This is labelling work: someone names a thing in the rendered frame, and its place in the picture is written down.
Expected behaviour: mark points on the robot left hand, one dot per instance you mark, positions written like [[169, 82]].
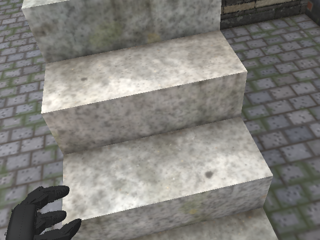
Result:
[[27, 224]]

